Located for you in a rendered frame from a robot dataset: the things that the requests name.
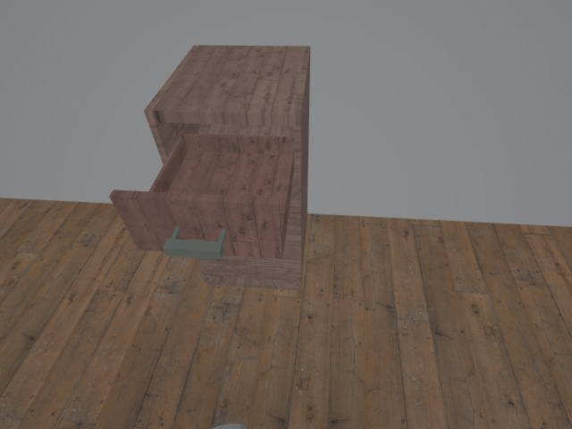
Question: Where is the drawer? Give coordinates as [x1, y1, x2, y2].
[109, 133, 294, 259]

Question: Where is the cabinet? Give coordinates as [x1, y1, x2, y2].
[144, 46, 310, 291]

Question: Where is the handle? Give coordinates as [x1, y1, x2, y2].
[163, 227, 227, 259]

